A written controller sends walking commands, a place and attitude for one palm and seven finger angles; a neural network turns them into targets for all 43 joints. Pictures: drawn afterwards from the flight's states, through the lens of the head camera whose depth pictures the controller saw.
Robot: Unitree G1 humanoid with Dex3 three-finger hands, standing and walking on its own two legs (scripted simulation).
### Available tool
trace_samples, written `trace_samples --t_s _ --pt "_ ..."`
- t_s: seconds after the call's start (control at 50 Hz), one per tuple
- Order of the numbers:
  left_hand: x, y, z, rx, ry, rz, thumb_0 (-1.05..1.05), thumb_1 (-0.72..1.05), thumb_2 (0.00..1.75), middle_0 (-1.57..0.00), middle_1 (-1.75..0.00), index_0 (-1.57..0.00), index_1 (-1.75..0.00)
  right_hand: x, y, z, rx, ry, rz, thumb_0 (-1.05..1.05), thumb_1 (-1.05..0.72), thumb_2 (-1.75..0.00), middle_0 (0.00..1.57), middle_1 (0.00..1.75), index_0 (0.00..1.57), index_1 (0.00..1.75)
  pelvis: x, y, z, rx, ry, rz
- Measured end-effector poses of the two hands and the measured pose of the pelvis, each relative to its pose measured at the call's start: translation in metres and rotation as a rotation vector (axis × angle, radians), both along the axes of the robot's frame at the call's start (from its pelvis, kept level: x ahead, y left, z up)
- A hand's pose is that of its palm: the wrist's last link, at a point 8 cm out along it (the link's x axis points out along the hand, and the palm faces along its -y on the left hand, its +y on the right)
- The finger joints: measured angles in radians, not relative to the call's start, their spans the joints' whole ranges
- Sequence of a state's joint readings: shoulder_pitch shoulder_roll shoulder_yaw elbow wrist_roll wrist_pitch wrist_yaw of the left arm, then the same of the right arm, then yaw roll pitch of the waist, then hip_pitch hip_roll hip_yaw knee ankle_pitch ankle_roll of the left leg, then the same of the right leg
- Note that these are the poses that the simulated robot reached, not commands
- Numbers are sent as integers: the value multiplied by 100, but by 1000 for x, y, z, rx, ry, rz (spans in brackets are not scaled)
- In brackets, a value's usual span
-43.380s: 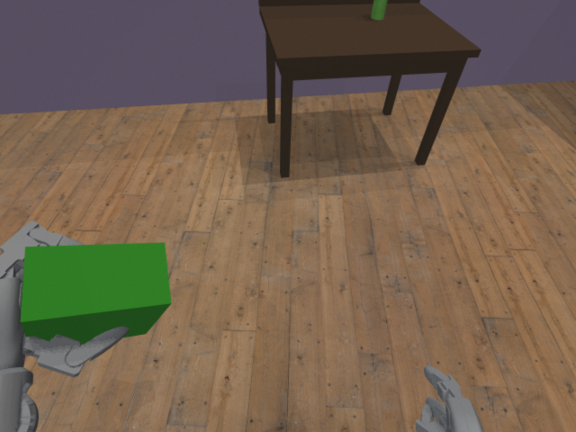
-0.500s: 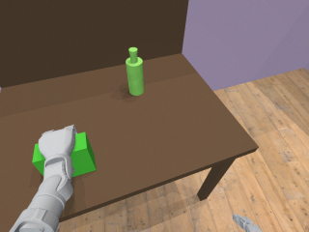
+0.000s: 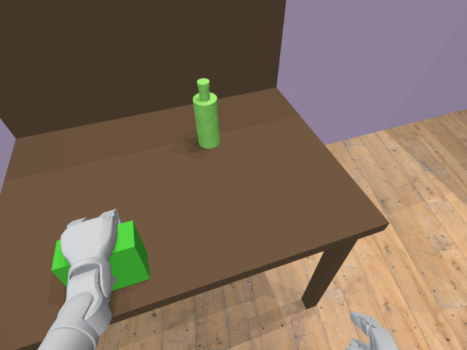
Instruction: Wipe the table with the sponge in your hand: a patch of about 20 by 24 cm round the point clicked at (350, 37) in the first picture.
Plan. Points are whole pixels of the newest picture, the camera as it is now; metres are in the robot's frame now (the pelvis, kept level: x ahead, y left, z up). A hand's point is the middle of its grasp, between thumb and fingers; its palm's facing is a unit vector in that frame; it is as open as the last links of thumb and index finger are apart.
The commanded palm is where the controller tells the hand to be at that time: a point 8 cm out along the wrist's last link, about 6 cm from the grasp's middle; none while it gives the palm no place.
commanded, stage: wipe back along the first lane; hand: left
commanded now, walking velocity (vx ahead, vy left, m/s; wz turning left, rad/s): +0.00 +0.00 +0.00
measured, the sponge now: (109, 265) +0.28 +0.28 -0.06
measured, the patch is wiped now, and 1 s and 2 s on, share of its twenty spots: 0.95 0.95 0.95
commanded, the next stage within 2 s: lift the sponge slowly off the table in 0.02 s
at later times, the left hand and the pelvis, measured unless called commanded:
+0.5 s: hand (102, 259) +0.27 +0.27 -0.01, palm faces -0.08 -0.08 -0.99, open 10.6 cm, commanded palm +0.24 +0.26 +0.05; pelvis +0.00 +0.00 +0.00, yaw +0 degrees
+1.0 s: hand (98, 259) +0.26 +0.27 +0.01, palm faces -0.07 -0.10 -0.99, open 10.6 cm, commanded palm +0.24 +0.26 +0.08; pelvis -0.01 -0.01 +0.01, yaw +0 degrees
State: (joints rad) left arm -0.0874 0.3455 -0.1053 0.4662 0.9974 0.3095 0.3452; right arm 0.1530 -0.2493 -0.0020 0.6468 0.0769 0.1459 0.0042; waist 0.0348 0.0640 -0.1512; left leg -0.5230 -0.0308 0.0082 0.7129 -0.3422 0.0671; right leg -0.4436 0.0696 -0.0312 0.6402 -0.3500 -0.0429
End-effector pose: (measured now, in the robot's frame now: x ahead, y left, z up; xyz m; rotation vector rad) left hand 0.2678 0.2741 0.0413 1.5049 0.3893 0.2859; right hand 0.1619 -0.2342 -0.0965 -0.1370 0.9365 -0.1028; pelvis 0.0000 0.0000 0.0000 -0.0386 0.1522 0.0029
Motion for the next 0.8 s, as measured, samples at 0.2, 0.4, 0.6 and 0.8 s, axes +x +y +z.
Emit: trace_samples --t_s 0.2,0.4,0.6,0.8 --pt "-3 0 -2 -10 16 2 0 -51 104 -64 -131 -67 -133 -2 -4 1 -12 -8 -2 1 -90 -90 20 30 20 30 -4 -4 0 3 -6 -2" --pt "-9 -3 2 -17 20 -10 -1 -52 104 -64 -131 -67 -133 -4 -9 1 -17 -12 -22 1 -90 -90 20 30 20 30 -4 -4 2 3 -19 -2" --pt "-15 -6 5 -35 34 -22 -1 -52 104 -65 -131 -67 -132 5 -4 5 -9 -34 -9 1 -90 -90 20 30 20 30 -3 -4 5 6 -44 0" --pt "-24 -9 10 -58 32 -29 -1 -52 104 -65 -131 -68 -132 19 3 12 -7 -71 18 1 -90 -90 20 30 20 30 -4 -5 8 9 -66 2"
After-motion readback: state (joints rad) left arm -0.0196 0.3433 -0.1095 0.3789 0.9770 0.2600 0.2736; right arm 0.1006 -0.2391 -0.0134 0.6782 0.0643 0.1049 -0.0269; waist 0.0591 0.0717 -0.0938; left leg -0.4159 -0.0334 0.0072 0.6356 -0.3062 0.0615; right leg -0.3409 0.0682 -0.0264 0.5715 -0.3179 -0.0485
